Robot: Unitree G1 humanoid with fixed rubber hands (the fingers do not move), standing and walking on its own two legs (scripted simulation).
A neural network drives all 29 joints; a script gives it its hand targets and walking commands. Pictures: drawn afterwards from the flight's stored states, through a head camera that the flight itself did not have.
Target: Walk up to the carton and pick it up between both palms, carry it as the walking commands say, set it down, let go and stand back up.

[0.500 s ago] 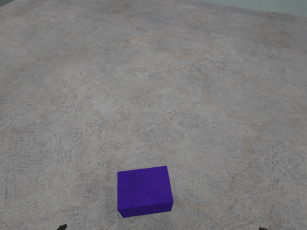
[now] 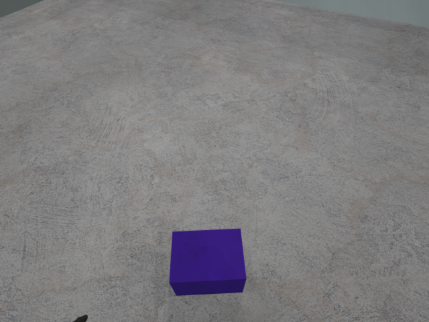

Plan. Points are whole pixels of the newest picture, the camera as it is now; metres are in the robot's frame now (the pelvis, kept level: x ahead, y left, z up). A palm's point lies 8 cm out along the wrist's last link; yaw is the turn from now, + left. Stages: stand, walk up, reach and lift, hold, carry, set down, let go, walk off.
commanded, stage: walk up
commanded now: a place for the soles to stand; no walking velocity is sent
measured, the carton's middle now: (208, 262) +0.43 +0.04 -0.67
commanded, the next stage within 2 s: reach and lift in 1.74 s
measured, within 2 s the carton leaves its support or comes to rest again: neither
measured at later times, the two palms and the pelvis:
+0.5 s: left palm out of the picture +0.06 +0.31 -0.12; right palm out of the picture +0.10 -0.30 -0.11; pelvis +0.00 +0.00 -0.01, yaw +5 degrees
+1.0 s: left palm out of the picture +0.05 +0.31 -0.12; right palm (379, 314) +0.14 -0.30 -0.12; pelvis +0.01 -0.01 -0.02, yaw +10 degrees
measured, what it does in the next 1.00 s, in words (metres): stands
